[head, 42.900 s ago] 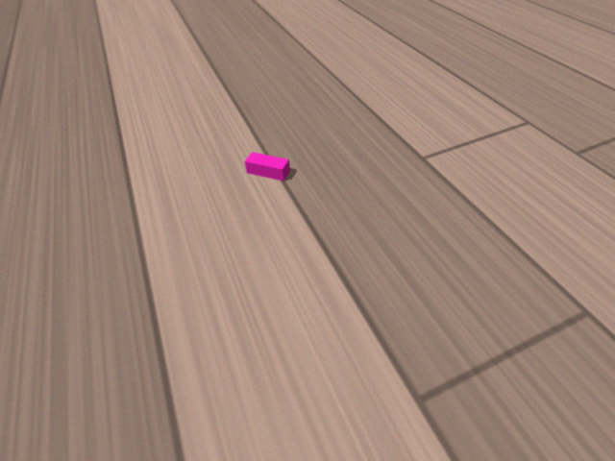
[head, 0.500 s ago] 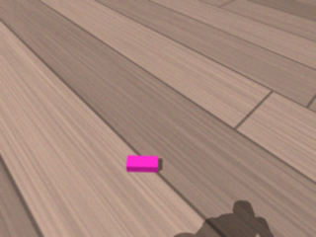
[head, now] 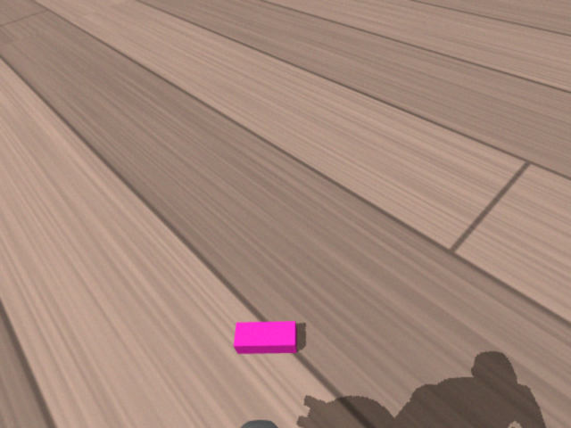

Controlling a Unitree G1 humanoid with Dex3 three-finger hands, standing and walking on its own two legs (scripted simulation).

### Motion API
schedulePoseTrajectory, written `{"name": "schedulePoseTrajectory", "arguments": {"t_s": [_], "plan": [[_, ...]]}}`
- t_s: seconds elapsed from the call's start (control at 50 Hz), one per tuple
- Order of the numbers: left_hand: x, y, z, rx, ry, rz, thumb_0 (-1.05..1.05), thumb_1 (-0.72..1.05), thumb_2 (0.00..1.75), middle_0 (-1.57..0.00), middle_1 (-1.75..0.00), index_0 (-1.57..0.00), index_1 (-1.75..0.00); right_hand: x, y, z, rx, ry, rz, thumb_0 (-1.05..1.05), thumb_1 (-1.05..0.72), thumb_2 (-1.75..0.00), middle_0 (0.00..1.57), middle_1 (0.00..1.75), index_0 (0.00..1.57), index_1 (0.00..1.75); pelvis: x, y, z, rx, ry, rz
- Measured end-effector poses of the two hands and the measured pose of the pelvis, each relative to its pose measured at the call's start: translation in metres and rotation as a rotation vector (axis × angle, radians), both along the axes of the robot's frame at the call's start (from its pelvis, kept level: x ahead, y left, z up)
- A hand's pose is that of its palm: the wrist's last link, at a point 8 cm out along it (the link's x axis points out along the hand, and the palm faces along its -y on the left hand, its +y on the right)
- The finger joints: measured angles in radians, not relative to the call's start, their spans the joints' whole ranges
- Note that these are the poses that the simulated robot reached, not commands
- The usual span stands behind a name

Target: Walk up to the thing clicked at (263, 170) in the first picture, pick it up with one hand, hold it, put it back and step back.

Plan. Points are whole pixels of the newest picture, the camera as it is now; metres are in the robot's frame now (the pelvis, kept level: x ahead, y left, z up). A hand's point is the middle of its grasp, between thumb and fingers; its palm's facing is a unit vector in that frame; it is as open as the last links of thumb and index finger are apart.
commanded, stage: walk up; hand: left
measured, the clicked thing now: (266, 337) +0.54 +0.20 -0.73
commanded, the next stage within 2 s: none
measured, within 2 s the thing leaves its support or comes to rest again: neither
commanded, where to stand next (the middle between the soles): +0.15 -0.04 m, yaw -1 degrees
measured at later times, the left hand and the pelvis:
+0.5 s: hand out of the picture +0.11 +0.26 -0.18, palm faces +0.00 -0.94 -0.35, open 7.4 cm; pelvis +0.06 -0.01 -0.02, yaw +0 degrees
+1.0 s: hand out of the picture +0.16 +0.26 -0.15, palm faces -0.05 -0.92 -0.38, open 7.4 cm; pelvis +0.07 -0.01 +0.00, yaw +0 degrees
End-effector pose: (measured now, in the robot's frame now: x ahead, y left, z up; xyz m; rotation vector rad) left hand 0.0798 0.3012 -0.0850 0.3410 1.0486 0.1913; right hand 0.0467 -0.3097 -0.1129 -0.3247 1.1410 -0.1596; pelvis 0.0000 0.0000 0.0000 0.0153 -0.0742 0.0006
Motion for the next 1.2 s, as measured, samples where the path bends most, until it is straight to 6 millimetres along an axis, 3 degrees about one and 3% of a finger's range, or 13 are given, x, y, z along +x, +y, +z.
{"name": "schedulePoseTrajectory", "arguments": {"t_s": [0.12, 0.22, 0.3, 0.4, 0.52, 0.6, 0.68, 0.84, 0.94, 1.06, 1.2], "plan": [[0.004, 0.007, -0.013, -0.007, 0.064, 0.029, 0.01, 0.90, 0.90, -0.20, -0.30, -0.21, -0.30, 0.036, -0.007, 0.010, -0.057, 0.036, 0.025, 0.00, -0.90, -0.90, 0.20, 0.30, 0.21, 0.30, 0.034, 0.000, -0.002, -0.029, 0.015, 0.016], [0.014, 0.017, -0.045, -0.030, 0.113, 0.060, 0.01, 0.90, 0.90, -0.20, -0.30, -0.21, -0.30, 0.069, 0.000, 0.008, -0.119, 0.029, 0.040, 0.00, -0.90, -0.90, 0.20, 0.30, 0.21, 0.30, 0.055, 0.008, -0.017, -0.029, 0.012, 0.027], [0.025, 0.012, -0.059, -0.059, 0.148, 0.075, 0.01, 0.90, 0.90, -0.20, -0.30, -0.20, -0.30, 0.095, 0.014, 0.012, -0.115, -0.019, 0.053, 0.00, -0.90, -0.90, 0.20, 0.30, 0.21, 0.30, 0.058, 0.010, -0.017, -0.030, 0.010, 0.019], [0.032, 0.004, -0.060, -0.075, 0.162, 0.058, 0.01, 0.90, 0.90, -0.20, -0.30, -0.20, -0.30, 0.126, 0.021, 0.017, -0.090, -0.092, 0.077, 0.00, -0.90, -0.90, 0.21, 0.30, 0.21, 0.30, 0.059, 0.004, -0.014, -0.035, 0.027, 0.010], [0.017, -0.002, -0.050, -0.007, 0.161, 0.074, 0.01, 0.90, 0.90, -0.20, -0.30, -0.21, -0.30, 0.149, 0.011, 0.004, -0.037, -0.136, 0.071, 0.00, -0.90, -0.90, 0.21, 0.30, 0.21, 0.30, 0.058, -0.008, -0.019, -0.066, 0.012, 0.007], [0.007, 0.001, -0.039, 0.034, 0.183, 0.075, 0.01, 0.90, 0.90, -0.20, -0.30, -0.21, -0.30, 0.146, 0.007, -0.002, 0.000, -0.117, 0.043, 0.00, -0.90, -0.90, 0.20, 0.30, 0.21, 0.30, 0.062, -0.011, -0.016, -0.030, 0.014, 0.001], [0.011, 0.006, -0.031, 0.056, 0.180, 0.077, 0.01, 0.90, 0.90, -0.20, -0.30, -0.21, -0.30, 0.133, 0.003, -0.012, 0.016, -0.068, 0.013, 0.00, -0.90, -0.90, 0.20, 0.30, 0.21, 0.30, 0.062, -0.010, -0.014, -0.034, 0.003, 0.006], [0.044, 0.008, -0.024, 0.053, 0.142, 0.035, 0.01, 0.90, 0.90, -0.20, -0.30, -0.21, -0.30, 0.096, 0.004, -0.014, 0.027, 0.057, -0.034, 0.00, -0.90, -0.90, 0.20, 0.30, 0.21, 0.30, 0.065, -0.008, -0.006, -0.027, 0.013, 0.004], [0.067, 0.003, -0.025, 0.031, 0.117, 0.011, 0.01, 0.90, 0.90, -0.20, -0.30, -0.21, -0.30, 0.083, 0.004, -0.010, 0.019, 0.099, -0.060, 0.00, -0.90, -0.90, 0.20, 0.30, 0.21, 0.30, 0.068, -0.007, -0.002, -0.030, 0.021, 0.003], [0.082, -0.005, -0.028, 0.005, 0.103, -0.002, 0.01, 0.90, 0.90, -0.20, -0.30, -0.21, -0.30, 0.082, 0.001, -0.004, 0.004, 0.105, -0.078, 0.00, -0.90, -0.90, 0.20, 0.30, 0.21, 0.30, 0.070, -0.007, 0.000, -0.032, 0.025, 0.002], [0.082, -0.010, -0.028, -0.007, 0.113, 0.006, 0.01, 0.90, 0.90, -0.20, -0.30, -0.21, -0.30, 0.094, -0.002, 0.000, -0.003, 0.077, -0.076, 0.00, -0.90, -0.90, 0.20, 0.30, 0.21, 0.30, 0.071, -0.009, 0.002, -0.031, 0.025, 0.005]]}}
